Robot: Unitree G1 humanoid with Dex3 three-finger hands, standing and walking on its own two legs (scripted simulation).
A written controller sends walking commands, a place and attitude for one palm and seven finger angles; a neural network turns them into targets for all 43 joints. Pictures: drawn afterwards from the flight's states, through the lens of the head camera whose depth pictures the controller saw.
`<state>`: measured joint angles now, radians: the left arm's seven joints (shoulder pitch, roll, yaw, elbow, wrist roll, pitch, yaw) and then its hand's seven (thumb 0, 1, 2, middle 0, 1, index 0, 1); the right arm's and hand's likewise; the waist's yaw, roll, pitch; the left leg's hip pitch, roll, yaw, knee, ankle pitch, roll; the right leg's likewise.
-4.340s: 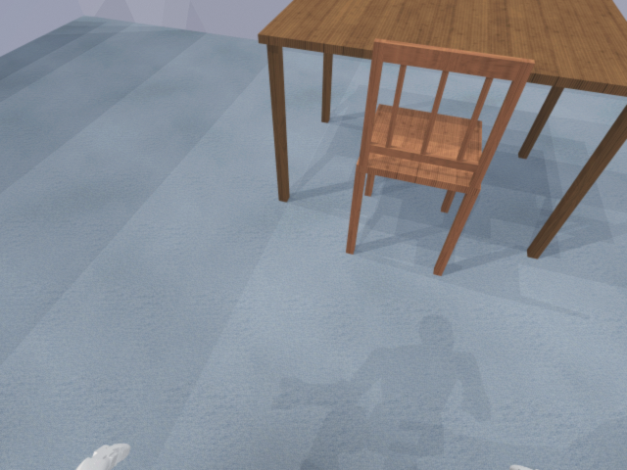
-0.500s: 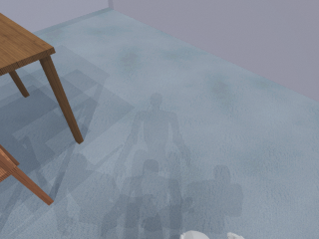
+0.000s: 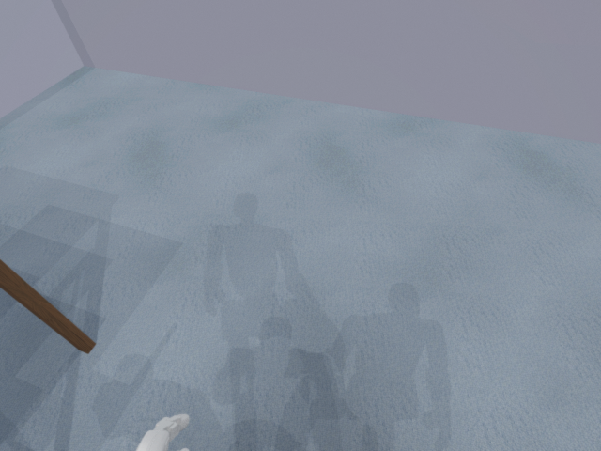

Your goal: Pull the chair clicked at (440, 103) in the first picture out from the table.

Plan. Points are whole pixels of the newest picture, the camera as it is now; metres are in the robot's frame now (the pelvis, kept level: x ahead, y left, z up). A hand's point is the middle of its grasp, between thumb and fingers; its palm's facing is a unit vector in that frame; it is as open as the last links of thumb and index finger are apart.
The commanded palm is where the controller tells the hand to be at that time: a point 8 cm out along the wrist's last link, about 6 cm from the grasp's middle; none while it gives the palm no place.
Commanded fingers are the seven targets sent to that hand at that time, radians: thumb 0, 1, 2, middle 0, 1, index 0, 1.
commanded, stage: turn to face it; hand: left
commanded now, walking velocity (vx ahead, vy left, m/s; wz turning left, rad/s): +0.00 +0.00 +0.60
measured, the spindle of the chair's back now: out of the picture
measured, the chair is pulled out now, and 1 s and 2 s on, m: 0.00 0.00 0.00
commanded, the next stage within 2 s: take the last steps up to it in 1.88 s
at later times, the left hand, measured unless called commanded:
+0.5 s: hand out of the picture -0.03 +0.26 -0.17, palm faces +0.32 -0.91 -0.26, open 7.4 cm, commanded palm none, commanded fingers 0.00 0.90 0.90 -0.20 -0.30 -0.20 -0.30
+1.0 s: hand out of the picture -0.10 +0.15 -0.14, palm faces +0.58 -0.77 -0.27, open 7.4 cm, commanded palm none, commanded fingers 0.00 0.90 0.90 -0.20 -0.30 -0.20 -0.30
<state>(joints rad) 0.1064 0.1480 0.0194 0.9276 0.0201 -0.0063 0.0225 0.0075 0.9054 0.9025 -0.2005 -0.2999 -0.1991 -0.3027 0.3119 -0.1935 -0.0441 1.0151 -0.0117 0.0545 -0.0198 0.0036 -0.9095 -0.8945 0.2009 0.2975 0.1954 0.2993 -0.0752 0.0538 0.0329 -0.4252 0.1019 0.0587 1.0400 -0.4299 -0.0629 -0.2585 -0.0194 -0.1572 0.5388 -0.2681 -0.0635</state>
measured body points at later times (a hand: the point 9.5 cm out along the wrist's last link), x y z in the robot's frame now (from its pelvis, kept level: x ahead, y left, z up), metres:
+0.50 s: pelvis -0.03 +0.03 +0.01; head +0.00 +0.06 +0.45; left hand -0.05 +0.31 -0.14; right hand +0.08 -0.21 -0.13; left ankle -0.01 +0.11 -0.73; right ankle -0.01 -0.15 -0.65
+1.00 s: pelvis -0.05 -0.04 +0.01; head -0.01 -0.05 +0.46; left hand -0.13 +0.19 -0.12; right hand +0.16 -0.23 -0.15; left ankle -0.13 +0.08 -0.64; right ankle -0.01 -0.14 -0.73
